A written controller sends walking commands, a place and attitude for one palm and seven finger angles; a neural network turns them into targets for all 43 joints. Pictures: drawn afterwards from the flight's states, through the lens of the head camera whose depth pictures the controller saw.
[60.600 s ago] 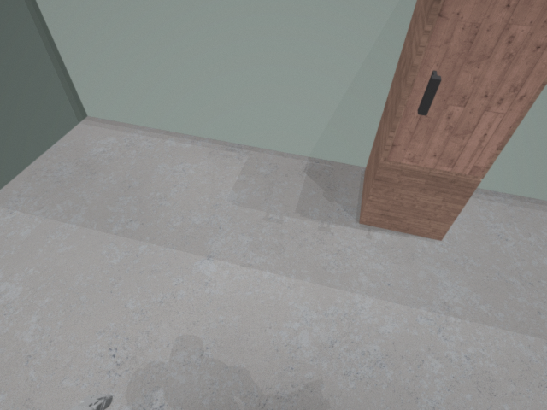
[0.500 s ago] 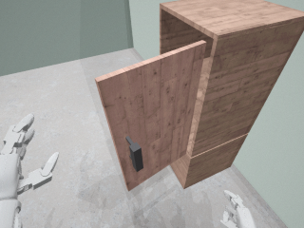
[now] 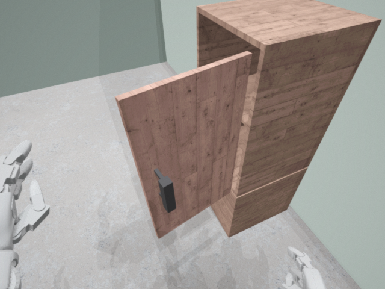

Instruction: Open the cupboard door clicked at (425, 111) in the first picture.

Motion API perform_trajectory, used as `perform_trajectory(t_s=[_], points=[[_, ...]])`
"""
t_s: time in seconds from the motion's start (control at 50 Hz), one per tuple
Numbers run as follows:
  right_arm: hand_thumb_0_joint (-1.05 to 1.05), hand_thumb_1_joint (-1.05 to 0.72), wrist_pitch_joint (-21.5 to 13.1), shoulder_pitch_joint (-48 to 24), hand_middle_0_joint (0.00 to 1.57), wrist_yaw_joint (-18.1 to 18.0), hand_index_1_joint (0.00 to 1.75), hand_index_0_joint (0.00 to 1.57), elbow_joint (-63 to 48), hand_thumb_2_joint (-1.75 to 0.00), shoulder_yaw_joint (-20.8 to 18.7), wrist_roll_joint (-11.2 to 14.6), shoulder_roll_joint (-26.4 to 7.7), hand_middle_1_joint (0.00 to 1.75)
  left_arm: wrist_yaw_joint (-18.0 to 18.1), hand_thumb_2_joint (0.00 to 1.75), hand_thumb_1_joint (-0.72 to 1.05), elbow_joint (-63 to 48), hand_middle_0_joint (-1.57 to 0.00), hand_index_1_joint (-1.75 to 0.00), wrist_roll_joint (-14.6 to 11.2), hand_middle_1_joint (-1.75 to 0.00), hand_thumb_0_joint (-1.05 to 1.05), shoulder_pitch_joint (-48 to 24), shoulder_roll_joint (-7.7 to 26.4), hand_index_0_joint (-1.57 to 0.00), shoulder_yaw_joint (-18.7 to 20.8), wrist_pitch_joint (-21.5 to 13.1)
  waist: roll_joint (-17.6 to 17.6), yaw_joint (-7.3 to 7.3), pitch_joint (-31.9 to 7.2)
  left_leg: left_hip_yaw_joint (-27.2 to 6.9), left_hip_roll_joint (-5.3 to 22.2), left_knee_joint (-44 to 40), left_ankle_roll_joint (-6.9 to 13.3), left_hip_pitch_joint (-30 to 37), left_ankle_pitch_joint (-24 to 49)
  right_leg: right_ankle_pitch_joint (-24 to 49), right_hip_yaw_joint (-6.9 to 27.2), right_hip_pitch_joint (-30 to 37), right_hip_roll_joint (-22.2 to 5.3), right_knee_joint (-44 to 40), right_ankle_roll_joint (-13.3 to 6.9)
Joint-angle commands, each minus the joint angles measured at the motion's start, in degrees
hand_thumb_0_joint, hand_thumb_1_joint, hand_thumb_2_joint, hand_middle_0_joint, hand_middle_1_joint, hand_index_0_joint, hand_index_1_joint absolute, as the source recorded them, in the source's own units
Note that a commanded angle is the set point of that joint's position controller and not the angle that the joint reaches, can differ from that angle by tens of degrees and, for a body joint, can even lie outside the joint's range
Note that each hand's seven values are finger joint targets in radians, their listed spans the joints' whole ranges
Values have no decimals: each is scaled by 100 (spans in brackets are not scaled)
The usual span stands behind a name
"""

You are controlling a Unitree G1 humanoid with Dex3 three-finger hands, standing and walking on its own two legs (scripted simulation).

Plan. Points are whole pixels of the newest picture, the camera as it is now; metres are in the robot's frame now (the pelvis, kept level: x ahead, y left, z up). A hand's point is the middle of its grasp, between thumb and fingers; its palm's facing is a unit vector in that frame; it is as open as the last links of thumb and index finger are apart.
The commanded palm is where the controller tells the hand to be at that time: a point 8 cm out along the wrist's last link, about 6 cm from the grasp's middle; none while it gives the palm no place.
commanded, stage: step back with the hand held close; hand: left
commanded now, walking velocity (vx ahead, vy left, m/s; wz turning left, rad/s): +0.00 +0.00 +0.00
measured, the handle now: (163, 189) +0.37 +0.14 -0.05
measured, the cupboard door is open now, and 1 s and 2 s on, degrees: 100 100 100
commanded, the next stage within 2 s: stop stepping back and stand still in 1.40 s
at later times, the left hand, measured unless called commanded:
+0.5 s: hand (30, 220) +0.16 +0.28 +0.14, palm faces +0.36 -0.78 -0.51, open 7.4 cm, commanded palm +0.10 +0.32 +0.17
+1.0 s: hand out of the picture +0.08 +0.29 +0.16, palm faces +0.46 -0.72 -0.52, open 7.4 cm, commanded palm +0.01 +0.33 +0.17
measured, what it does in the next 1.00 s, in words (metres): walks backwards: right foot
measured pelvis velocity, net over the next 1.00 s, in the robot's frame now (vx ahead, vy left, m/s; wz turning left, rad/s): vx -0.11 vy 0.02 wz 0.05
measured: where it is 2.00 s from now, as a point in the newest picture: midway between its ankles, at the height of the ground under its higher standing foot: outside the picture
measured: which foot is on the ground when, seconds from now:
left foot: down 0.00-1.00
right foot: down 0.00-0.90, up 0.92-0.98, down 1.00-1.00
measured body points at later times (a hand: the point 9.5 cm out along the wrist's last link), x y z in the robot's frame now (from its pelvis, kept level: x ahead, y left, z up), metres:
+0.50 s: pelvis -0.04 +0.02 -0.01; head -0.02 +0.04 +0.44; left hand +0.14 +0.32 +0.17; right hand +0.13 -0.23 -0.08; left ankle -0.03 +0.11 -0.74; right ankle +0.03 -0.10 -0.74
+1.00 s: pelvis -0.11 +0.02 -0.02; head -0.09 +0.04 +0.43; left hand +0.05 +0.33 +0.19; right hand +0.06 -0.21 -0.09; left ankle -0.03 +0.11 -0.74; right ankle -0.08 -0.11 -0.74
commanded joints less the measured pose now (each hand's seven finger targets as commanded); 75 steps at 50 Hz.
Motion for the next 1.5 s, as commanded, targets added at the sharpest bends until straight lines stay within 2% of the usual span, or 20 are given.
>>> perform_trajectory(t_s=[0.0, 0.06, 0.08, 0.12, 0.24, 0.36, 0.58, 0.64, 0.72, 0.8, 0.88, 0.98, 1.06, 1.16, 1.22, 1.26, 1.3, 1.34, 1.4, 1.48], points=[[0, -90, -356, -826, 20, -22, 30, 20, -927, -90, -244, 26, -578, 30, 86, 90, 90, -1019, -20, -30, 1, -30, 0, -531, 982, -20, 590, -406, 24, -9, -60, -155, 42, -489, 54, -668, 850, -25, 446, 336, -181, -458, 63], [0, -90, -365, -891, 20, -25, 30, 20, -930, -90, -254, 24, -613, 30, 97, 90, 90, -1356, -20, -30, -2, -30, 0, -1185, 1214, -20, 700, -478, -98, -22, -280, -176, 19, -470, 82, -605, 765, -160, 490, 399, -185, -504, 81], [0, -90, -274, -806, 20, -25, 30, 20, -1126, -90, -107, 125, -604, 30, 187, 90, 90, -1406, -20, -30, 104, -30, 0, -1992, 2108, -20, 1604, -773, 254, -267, 426, -228, 9, -355, 127, -1167, 94, -351, 1067, -302, -400, -810, 69], [0, -90, -98, -674, 20, -41, 30, 20, -1076, -90, -309, -15, -687, 30, 110, 90, 90, -753, -20, -30, 120, -30, 0, -438, 1291, -20, 1070, -678, -766, -295, 35, -354, 29, 108, 157, -981, 281, -185, 1221, -461, -644, -907, 22], [0, -90, 88, -588, 20, -63, 30, 20, -1272, -90, -365, -28, -750, 30, 195, 90, 90, -1515, -20, -30, 88, -30, 0, 340, 1214, -20, 1003, -704, -235, -357, -1194, -395, 201, 200, 24, -1047, 1447, 1379, 895, 120, -760, 4, -83], [0, -90, 262, -606, 20, -124, 30, 20, -1515, -90, -467, 15, -699, 30, 314, 90, 90, -2086, -20, -30, 54, -30, 0, 608, 1546, -20, 1380, -693, -237, -352, -1481, -532, 337, 392, -112, -1509, 2469, 2632, 762, 324, -669, 890, -107], [0, -90, 126, -602, 20, -137, 30, 20, -1559, -90, -475, -60, -878, 30, 322, 90, 90, -1927, -20, -30, 308, -30, 0, 49, 1344, -20, 1357, -803, 593, -336, -221, -1189, 1072, -975, 592, -4446, -1678, 265, 599, 972, -23, 2196, 260], [0, -90, 81, -476, 20, -93, 30, 20, -1539, -90, -495, -6, -865, 30, 302, 90, 90, -1729, -20, -30, 376, -30, 0, -107, 1211, -20, 1240, -856, 208, -415, -104, -1023, 821, -492, 568, -4499, -2165, 403, 882, 733, -117, 1894, 194], [0, -90, 9, -388, 20, -17, 30, 20, -1399, -90, -465, 31, -772, 30, 246, 90, 90, -1978, -20, -30, 225, -30, 0, -332, 1358, -20, 1122, -951, -597, -522, -474, -591, 122, 631, 182, -2564, -1024, 63, 1613, -953, -667, 444, -92], [0, -90, -63, -496, 20, -49, 30, 20, -1416, -90, -432, 36, -768, 30, 299, 90, 90, -2328, -20, -30, 220, -30, 0, -156, 1549, -20, 1328, -1048, -22, -459, -597, -839, 299, 144, 286, -2713, -1751, -1192, 1304, -944, -409, 483, 60], [0, -90, -144, -578, 20, -72, 30, 20, -1464, -90, -467, 49, -836, 30, 321, 90, 90, -2297, -20, -30, 289, -30, 0, 87, 1551, -20, 1610, -1114, 959, -331, -841, -1610, 1060, -1177, 590, -4274, -2567, -40, 585, 787, 282, 2376, 322], [0, -90, -215, -558, 20, -17, 30, 20, -1393, -90, -543, 13, -837, 30, 224, 90, 90, -1790, -20, -30, 261, -30, 0, 251, 1393, -20, 1588, -1157, 406, -347, -394, -1325, 1149, -607, 705, -4358, -1812, -131, 920, 609, 252, 2111, 215], [0, -90, -162, -451, 20, 83, 30, 20, -1067, -90, -484, 21, -662, 30, 220, 90, 90, -1573, -20, -30, 134, -30, 0, -111, 1506, -20, 1146, -1131, -857, -542, -682, -222, 40, 1314, -99, -1578, 553, 1655, 2291, -1663, -1113, -4, -336], [0, -90, 4, -727, 20, 24, 30, 20, -1166, -90, -513, 110, -490, 30, 244, 90, 90, -1934, -20, -30, 125, -30, 0, 232, 1886, -20, 1462, -1009, -1382, -366, -1023, -201, -197, 2044, -94, -1557, -463, 1701, 2052, -1467, -1388, -296, -513], [0, -90, 95, -816, 20, -81, 30, 20, -1220, -90, -468, 95, -658, 30, 225, 90, 90, -2391, -20, -30, 92, -30, 0, 364, 1927, -20, 1611, -978, 416, -382, -941, -832, 361, -273, 27, -1358, 2306, 1680, 1001, -1127, -169, 1059, 150], [0, -90, -22, -526, 20, -45, 30, 20, -1301, -90, -563, 7, -591, 30, 215, 90, 90, -2674, -20, -30, 72, -30, 0, 496, 2051, -20, 1740, -1044, 1471, -299, -1552, -1631, 1616, -379, 420, -940, 5193, -1398, 723, -1219, 326, 2794, 276], [0, -90, -252, -459, 20, 51, 30, 20, -1186, -90, -534, -132, -585, 30, 139, 90, 90, -2807, -20, -30, -2, -30, 0, 697, 1892, -20, 1629, -1092, 1229, -269, -1723, -1569, 1834, -368, 241, -863, 5235, -2307, 957, -1458, 338, 4249, 222], [0, -90, -332, -311, 20, 109, 30, 20, -1067, -90, -588, 38, -618, 30, 181, 90, 90, -2834, -20, -30, -83, -30, 0, 813, 1632, -20, 1444, -1033, 666, -278, -1781, -978, 1605, -62, 337, 261, 5712, -1939, 767, -2073, 214, 3652, 266], [0, -90, -356, -409, 20, 151, 30, 20, -997, -90, -563, 55, -638, 30, 170, 90, 90, -2671, -20, -30, -95, -30, 0, 885, 1420, -20, 1159, -740, 585, -373, -1636, -814, 1463, -401, 349, 179, 4654, -1737, 463, -1994, 268, 3567, 363], [0, -90, -339, -659, 20, 5, 30, 20, -972, -90, -498, -47, -672, 30, 268, 90, 90, -2294, -20, -30, -114, -30, 0, 376, 1542, -20, 1202, -518, 641, -424, -1058, -1085, 1538, -1515, 487, -1043, 859, -1855, 417, -1393, 207, 3344, 341]])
